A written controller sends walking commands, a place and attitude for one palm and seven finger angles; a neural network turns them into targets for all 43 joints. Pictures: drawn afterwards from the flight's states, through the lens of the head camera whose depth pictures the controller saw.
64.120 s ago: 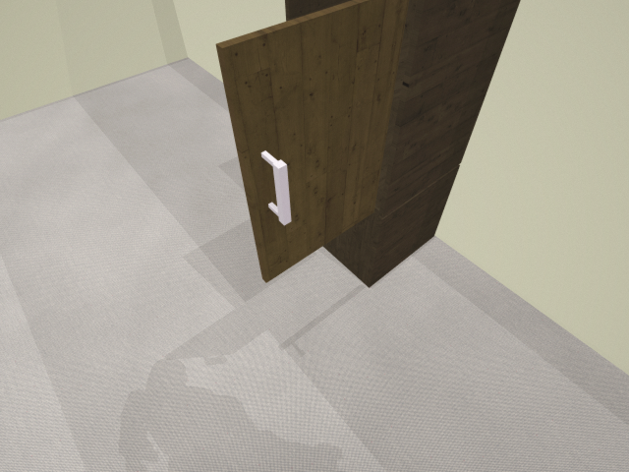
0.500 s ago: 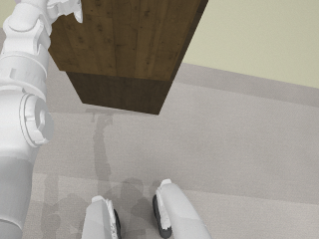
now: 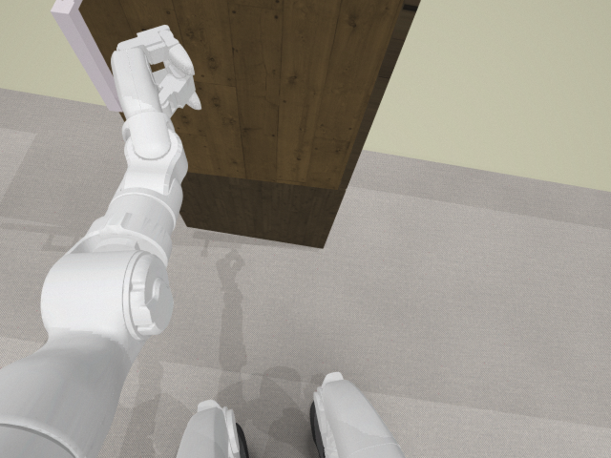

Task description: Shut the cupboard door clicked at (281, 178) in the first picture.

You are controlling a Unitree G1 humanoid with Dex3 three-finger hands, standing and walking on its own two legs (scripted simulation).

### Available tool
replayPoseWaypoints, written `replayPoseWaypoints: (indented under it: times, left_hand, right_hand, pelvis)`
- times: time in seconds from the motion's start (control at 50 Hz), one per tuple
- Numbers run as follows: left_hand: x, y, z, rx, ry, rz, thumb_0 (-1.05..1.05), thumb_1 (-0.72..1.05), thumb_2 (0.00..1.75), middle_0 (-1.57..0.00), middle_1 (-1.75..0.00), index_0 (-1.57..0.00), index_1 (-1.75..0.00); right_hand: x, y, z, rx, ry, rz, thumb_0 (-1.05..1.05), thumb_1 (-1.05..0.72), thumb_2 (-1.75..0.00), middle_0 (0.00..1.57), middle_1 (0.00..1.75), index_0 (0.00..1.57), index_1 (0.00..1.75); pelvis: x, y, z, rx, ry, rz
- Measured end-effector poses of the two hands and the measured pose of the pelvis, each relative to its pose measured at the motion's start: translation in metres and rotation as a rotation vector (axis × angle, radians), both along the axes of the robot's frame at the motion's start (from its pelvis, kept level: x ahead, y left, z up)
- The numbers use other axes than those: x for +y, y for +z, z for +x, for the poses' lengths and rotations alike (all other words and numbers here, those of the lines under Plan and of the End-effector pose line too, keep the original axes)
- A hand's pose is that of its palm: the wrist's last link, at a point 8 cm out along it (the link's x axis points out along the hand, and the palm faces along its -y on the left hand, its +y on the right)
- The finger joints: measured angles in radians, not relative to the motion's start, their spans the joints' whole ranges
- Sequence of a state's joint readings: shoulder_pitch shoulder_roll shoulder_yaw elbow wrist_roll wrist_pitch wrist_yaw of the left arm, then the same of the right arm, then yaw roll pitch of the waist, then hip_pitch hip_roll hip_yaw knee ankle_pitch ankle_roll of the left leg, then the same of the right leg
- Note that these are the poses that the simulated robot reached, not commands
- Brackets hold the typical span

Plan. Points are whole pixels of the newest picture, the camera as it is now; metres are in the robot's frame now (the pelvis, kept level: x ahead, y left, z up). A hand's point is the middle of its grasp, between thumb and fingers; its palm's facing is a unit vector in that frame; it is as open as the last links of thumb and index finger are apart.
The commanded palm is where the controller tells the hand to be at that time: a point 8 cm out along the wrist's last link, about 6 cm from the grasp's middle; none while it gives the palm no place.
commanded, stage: pull the fist back off the door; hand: left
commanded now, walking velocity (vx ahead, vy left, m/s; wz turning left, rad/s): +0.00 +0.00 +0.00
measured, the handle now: (99, 51) +0.63 +0.15 +0.07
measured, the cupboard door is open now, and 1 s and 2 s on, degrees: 3 3 3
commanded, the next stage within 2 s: draw the hand back to the body in 0.36 s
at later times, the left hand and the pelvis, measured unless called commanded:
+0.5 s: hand (203, 126) +0.50 +0.04 +0.08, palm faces +0.12 -0.99 -0.04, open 3.1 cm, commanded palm +0.46 +0.10 +0.08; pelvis +0.00 -0.01 +0.01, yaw +2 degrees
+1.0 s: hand (81, 205) +0.37 +0.13 +0.16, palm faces +0.12 -0.99 -0.02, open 3.1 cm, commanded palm +0.32 +0.18 +0.16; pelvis +0.00 -0.01 +0.07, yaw +1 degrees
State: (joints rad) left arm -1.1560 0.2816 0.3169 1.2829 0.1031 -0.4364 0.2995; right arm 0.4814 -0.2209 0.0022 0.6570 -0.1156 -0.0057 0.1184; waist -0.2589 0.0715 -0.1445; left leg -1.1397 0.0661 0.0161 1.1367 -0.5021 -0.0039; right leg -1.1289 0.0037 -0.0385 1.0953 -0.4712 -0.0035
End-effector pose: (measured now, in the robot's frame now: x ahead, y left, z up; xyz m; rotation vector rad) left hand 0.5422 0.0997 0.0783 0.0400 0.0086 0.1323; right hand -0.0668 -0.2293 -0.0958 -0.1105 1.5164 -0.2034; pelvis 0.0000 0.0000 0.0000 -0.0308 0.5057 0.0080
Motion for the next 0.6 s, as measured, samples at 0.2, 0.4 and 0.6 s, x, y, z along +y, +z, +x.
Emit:
replayPoseWaypoints:
  times: [0.2, 0.4, 0.6]
  left_hand:
    - [0.0, -0.008, -0.042, -0.021, -0.006, -0.036, 0.02, 0.9, 0.9, -1.3, -1.5, -1.3, -1.5]
    - [-0.01, -0.007, -0.075, -0.021, -0.018, -0.012, 0.02, 0.89, 0.9, -1.3, -1.5, -1.31, -1.5]
    - [-0.001, 0.013, -0.078, -0.065, -0.007, 0.001, 0.02, 0.89, 0.9, -1.3, -1.5, -1.3, -1.5]
  right_hand:
    - [-0.028, 0.004, 0.049, -0.084, 0.065, -0.042, 0.0, -0.91, -0.9, 0.2, 0.3, 0.2, 0.3]
    - [-0.035, -0.004, 0.1, -0.224, 0.11, -0.049, 0.0, -0.91, -0.9, 0.2, 0.3, 0.2, 0.3]
    - [-0.027, -0.009, 0.094, -0.254, 0.085, -0.022, 0.0, -0.91, -0.9, 0.2, 0.3, 0.2, 0.3]
  pelvis:
    - [-0.005, 0.01, 0.009, -0.052, 0.014, 0.012]
    - [-0.008, 0.013, 0.004, -0.101, 0.022, 0.024]
    - [-0.011, 0.013, -0.006, -0.12, 0.007, 0.034]
